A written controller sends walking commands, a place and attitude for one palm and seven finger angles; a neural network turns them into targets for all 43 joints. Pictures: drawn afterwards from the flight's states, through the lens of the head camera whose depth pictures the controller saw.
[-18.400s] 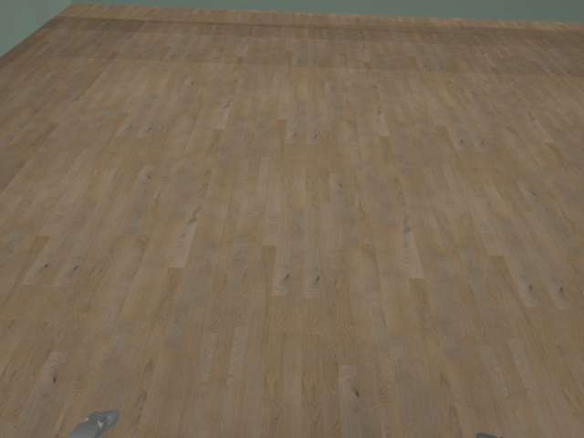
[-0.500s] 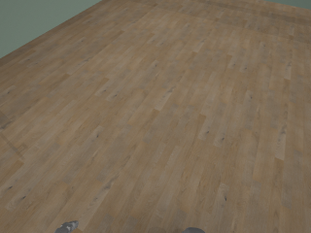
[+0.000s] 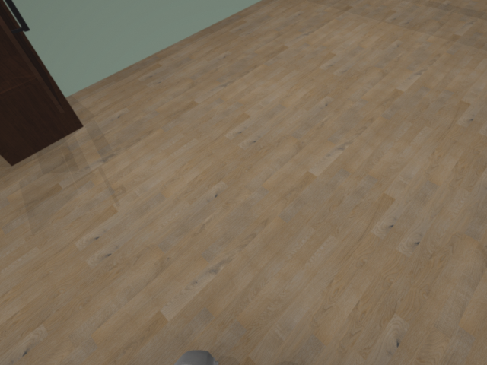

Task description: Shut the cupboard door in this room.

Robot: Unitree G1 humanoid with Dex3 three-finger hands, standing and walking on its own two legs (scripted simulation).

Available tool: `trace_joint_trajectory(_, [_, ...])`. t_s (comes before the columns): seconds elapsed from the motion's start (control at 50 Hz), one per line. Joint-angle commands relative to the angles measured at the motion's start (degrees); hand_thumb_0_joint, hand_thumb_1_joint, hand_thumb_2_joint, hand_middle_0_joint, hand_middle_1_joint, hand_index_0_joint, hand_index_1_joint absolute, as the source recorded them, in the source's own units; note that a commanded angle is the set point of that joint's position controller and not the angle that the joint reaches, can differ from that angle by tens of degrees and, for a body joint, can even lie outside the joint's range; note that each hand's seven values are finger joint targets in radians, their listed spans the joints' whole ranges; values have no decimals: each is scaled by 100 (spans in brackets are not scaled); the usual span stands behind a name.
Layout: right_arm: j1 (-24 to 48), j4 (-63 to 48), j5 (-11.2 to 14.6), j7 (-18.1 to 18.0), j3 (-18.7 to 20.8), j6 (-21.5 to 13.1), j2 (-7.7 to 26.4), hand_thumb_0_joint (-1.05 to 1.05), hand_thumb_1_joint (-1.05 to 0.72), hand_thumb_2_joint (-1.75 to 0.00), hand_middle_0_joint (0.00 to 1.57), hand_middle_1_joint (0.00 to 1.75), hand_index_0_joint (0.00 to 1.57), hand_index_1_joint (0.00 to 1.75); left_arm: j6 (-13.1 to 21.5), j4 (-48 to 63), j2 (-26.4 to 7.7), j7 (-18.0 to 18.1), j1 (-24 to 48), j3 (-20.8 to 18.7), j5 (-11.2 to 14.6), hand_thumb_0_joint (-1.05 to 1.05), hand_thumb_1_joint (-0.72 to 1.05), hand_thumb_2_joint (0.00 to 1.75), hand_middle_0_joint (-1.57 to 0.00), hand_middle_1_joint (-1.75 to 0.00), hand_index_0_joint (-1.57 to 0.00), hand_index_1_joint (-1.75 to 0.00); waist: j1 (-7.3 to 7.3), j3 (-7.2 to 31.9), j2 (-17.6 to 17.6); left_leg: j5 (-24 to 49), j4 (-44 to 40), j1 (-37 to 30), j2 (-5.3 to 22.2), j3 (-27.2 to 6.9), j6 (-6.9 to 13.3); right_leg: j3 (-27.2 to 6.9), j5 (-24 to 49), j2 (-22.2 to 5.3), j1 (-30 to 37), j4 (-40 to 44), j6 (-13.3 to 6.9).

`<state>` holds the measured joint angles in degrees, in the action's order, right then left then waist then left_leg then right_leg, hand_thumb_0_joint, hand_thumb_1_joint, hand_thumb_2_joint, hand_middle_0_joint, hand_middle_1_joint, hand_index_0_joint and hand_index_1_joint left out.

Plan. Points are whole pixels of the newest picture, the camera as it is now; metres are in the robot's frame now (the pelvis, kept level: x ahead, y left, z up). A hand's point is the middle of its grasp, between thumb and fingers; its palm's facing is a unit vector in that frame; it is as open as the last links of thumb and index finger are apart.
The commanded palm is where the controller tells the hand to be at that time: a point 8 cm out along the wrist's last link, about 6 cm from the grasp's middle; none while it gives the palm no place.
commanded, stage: turn or walk to find it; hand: left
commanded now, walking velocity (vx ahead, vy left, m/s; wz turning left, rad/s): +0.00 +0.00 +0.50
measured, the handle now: (9, 11) +1.24 +0.94 +0.06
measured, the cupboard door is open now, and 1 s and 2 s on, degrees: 79 79 79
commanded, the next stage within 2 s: stand and wait in 1.22 s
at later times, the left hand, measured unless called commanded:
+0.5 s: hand out of the picture +0.03 +0.27 -0.16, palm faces +0.24 -0.94 -0.22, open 7.4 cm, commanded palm none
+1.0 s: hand out of the picture +0.03 +0.17 -0.15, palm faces +0.52 -0.81 -0.26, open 7.3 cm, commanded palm none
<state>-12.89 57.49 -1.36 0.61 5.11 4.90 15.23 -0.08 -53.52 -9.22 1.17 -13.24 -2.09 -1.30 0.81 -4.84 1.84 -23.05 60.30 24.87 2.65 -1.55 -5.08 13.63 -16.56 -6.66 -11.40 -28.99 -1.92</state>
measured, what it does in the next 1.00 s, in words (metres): walks ahead, turning left: left foot, then right foot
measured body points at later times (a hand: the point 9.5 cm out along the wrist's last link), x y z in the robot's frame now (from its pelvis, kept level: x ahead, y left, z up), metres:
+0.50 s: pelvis +0.00 +0.05 +0.00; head +0.01 +0.07 +0.45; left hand +0.02 +0.32 -0.14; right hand +0.11 -0.18 -0.13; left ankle -0.03 +0.14 -0.74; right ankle +0.03 -0.11 -0.67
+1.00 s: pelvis +0.13 +0.02 +0.01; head +0.15 -0.01 +0.45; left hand +0.00 +0.22 -0.13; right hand +0.28 -0.19 -0.16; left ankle +0.10 +0.20 -0.63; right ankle +0.11 -0.08 -0.74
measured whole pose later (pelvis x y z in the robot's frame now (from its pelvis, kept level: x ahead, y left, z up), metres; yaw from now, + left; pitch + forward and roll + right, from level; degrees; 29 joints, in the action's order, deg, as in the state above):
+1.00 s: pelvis +0.13 +0.02 +0.01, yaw +30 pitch -2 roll +2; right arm -15.3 58.6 -1.9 1.7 5.2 1.6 14.3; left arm 4.3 -59.8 -8.4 0.6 -22.4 -1.9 -1.4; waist 0.5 -1.6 2.6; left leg -7.3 68.0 37.1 4.2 -0.7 -1.9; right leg 15.4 -17.4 -4.2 0.0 -19.2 -1.1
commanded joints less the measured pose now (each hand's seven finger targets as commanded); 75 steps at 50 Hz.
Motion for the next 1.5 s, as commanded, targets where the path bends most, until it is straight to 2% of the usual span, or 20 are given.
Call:
trace_joint_trajectory(0.0, [585, -591, 68, 30, -59, -220, 98, 0, -90, -90, 20, 30, 20, 30, 44, 219, -1363, 60, -424, -347, -48, 0, 90, 90, -20, -30, -20, -30, -382, 504, -1300, -358, -1151, 191, -27, 428, 82, -1041, 2692, -1464, 842, 678, -608])
trace_joint_trajectory(0.12, [-6, -522, 73, 26, -21, -397, 413, 0, -90, -90, 20, 30, 20, 30, -57, 192, -1402, 18, -187, -390, 39, 0, 90, 90, -20, -30, -20, -30, 60, 1000, -761, 1443, -3781, -1805, 30, 484, 346, -351, 1991, -1229, 26, -783, 31])
trace_joint_trajectory(0.16, [-501, -441, 57, -53, 204, -418, 1397, 0, -90, -90, 20, 30, 20, 30, -130, 533, -829, -14, 70, -191, 55, 0, 90, 90, -20, -30, -20, -30, 335, 1067, 1550, 4917, -4019, -2872, 2100, -2023, 1465, -464, -2264, -76, -2210, -2820, 678])
trace_joint_trajectory(0.18, [-598, -369, 50, -58, 168, -371, 1346, 0, -90, -90, 20, 30, 20, 30, -179, 576, -991, 2, 334, -204, 24, 0, 90, 90, -20, -30, -20, -30, 364, 929, 893, 4624, -3904, -2524, 2171, -1534, 1620, -813, -2059, -175, -2050, -3278, 580])
trace_joint_trajectory(0.36, [-115, -589, 41, -100, 12, -578, 783, 0, -90, -90, 20, 30, 20, 30, -94, 253, -1052, -210, 330, -264, -31, 0, 90, 90, -20, -30, -20, -30, 92, 409, 593, 577, -4738, -1942, 938, -1422, 1300, -1175, -156, 21, -2405, -3565, 731])
trace_joint_trajectory(0.52, [-612, -459, -10, -93, 90, -661, 793, 0, -90, -90, 20, 30, 20, 30, 73, 689, -887, -287, 1120, -217, 4, 0, 90, 90, -20, -30, -20, -30, 271, 174, 673, 208, -4750, -1799, 1012, -2120, 1610, -1182, -553, 111, -2164, -1843, 744])
trace_joint_trajectory(0.62, [-260, -449, -4, -105, 81, -638, 704, 0, -90, -90, 20, 30, 20, 30, 176, 426, -853, -308, 158, -249, 14, 0, 90, 90, -20, -30, -20, -30, -276, 520, 448, 354, -3795, -478, 497, -1844, 1293, -825, 16, 535, 329, 64, 671])
trace_joint_trajectory(0.64, [-201, -469, 23, -97, 64, -651, 524, 0, -90, -90, 20, 30, 20, 30, 232, 232, -1097, -261, -451, -328, 2, 0, 90, 90, -20, -30, -20, -30, -572, 698, -151, -165, -3090, 468, 121, -1561, 1049, -1156, 68, 204, 1610, 612, 600])
trace_joint_trajectory(0.68, [-31, -746, 50, -44, -24, -689, 151, 0, -90, -90, 20, 30, 20, 30, 251, 87, -1896, -96, -1223, -456, 13, 0, 90, 90, -20, -30, -20, -30, -867, 834, -2087, -1087, -190, 2032, -488, -258, 588, -4160, -2195, -2375, 2162, 2004, -149])
trace_joint_trajectory(0.72, [-13, -615, -34, 55, 84, -586, 356, 0, -90, -90, 20, 30, 20, 30, 299, 261, -1597, -67, -446, -402, 44, 0, 90, 90, -20, -30, -20, -30, -444, -27, -1521, -191, 780, 1856, 6, -384, 569, -3901, -3003, -2195, 530, 2394, -144])
trace_joint_trajectory(0.78, [-558, -193, -58, 155, 60, -468, -18, 0, -90, -90, 20, 30, 20, 30, 408, 166, -861, -75, -122, -186, 48, 0, 90, 90, -20, -30, -20, -30, 6, -194, -753, 943, 1103, 1308, 146, -172, 455, -1893, -1018, -1341, 61, 2085, 177])
trace_joint_trajectory(0.88, [-456, -151, -30, 163, 20, -424, -140, 0, -90, -90, 20, 30, 20, 30, 520, -238, -531, -59, -888, -93, 13, 0, 90, 90, -20, -30, -20, -30, -76, -155, -1241, 1698, 1084, 1703, 116, 55, 318, -701, 997, -898, 709, 1918, 305])
trace_joint_trajectory(1.1, [1426, -574, -7, 214, -291, -570, -388, 0, -90, -90, 20, 30, 20, 30, 532, -942, -556, 55, -2099, 20, -57, 0, 90, 90, -20, -30, -20, -30, -480, -568, -946, 1236, -1611, 1567, 175, 822, 595, -333, 3597, -1225, 1720, 1506, -283])
trace_joint_trajectory(1.16, [944, -425, -12, 136, -286, -668, -292, 0, -90, -90, 20, 30, 20, 30, 505, -1037, -780, 47, -2027, -17, -30, 0, 90, 90, -20, -30, -20, -30, -228, -46, -1047, 828, -2266, 305, -231, 1220, 880, -113, 5333, -1298, 1871, 581, -311])
trace_joint_trajectory(1.2, [-584, -11, -49, 46, -155, -744, 73, 0, -90, -90, 20, 30, 20, 30, 514, -995, -962, 23, -1673, -22, 33, 0, 90, 90, -20, -30, -20, -30, 558, 910, -822, 1394, -3054, -1941, -413, 1127, 1095, 232, 5271, -1084, 1058, -1480, -24])
trace_joint_trajectory(1.22, [-1266, 144, -98, -26, -25, -773, 665, 0, -90, -90, 20, 30, 20, 30, 509, -882, -750, -37, -1887, -4, 108, 0, 90, 90, -20, -30, -20, -30, 728, 1766, 157, 2581, -3070, -3750, 700, -221, 1435, 300, 2818, -457, -419, -3012, 276])
trace_joint_trajectory(1.24, [-1663, 278, -7, -119, 76, -788, 1123, 0, -90, -90, 20, 30, 20, 30, 515, -710, -367, -58, -1858, 111, 148, 0, 90, 90, -20, -30, -20, -30, 721, 2164, 1026, 4872, -3184, -4847, 2153, -2186, 2129, -232, -1619, 271, -2057, -4588, 398])
trace_joint_trajectory(1.26, [-1528, 304, 129, -144, 78, -743, 1133, 0, -90, -90, 20, 30, 20, 30, 456, -628, -491, 37, -1447, 82, 143, 0, 90, 90, -20, -30, -20, -30, 636, 2019, 338, 5546, -3405, -4401, 2372, -1862, 2259, -911, -1725, 106, -2194, -5041, 245])
trace_joint_trajectory(1.34, [-186, 42, 95, -192, -230, -911, 108, 0, -90, -90, 20, 30, 20, 30, 238, -863, -73, 22, -1272, 66, 10, 0, 90, 90, -20, -30, -20, -30, -80, 161, -20, 4612, -4244, -1363, 1565, -371, 1572, -1170, -726, -335, -1692, -4306, 436])
trace_joint_trajectory(1.48, [-76, 8, 101, -197, -247, -893, -138, 0, -90, -90, 20, 30, 20, 30, -75, -773, -30, 53, -1251, -9, 11, 0, 90, 90, -20, -30, -20, -30, -386, 272, 478, 4258, -4538, -768, 1047, 263, 1298, -1174, 384, -143, -1200, -3203, 608])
